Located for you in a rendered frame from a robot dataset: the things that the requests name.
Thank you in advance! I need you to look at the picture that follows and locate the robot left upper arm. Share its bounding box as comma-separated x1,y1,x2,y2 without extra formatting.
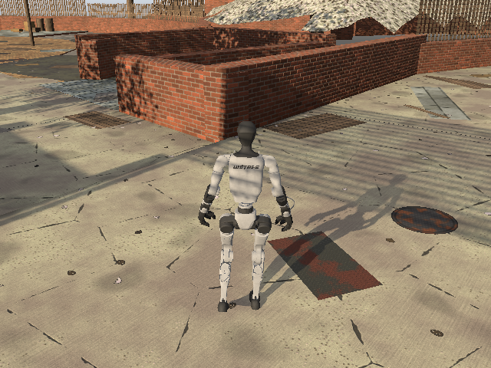
208,154,230,196

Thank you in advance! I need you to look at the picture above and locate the robot left forearm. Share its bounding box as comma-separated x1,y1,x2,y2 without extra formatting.
199,184,215,213

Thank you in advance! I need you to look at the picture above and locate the robot right forearm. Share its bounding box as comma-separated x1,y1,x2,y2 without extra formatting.
276,186,291,217

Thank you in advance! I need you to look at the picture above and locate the robot left hand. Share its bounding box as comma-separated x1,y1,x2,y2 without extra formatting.
198,211,216,227

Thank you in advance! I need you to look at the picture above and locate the robot right upper arm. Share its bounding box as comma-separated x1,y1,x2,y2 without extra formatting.
262,154,284,197

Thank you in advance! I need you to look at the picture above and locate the robot right hand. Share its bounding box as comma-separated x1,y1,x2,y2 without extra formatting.
275,215,293,232

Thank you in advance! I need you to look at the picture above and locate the robot right foot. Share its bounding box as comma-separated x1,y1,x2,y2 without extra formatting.
249,291,260,310

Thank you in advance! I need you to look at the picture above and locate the robot left thigh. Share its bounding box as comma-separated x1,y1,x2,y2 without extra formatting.
219,213,235,263

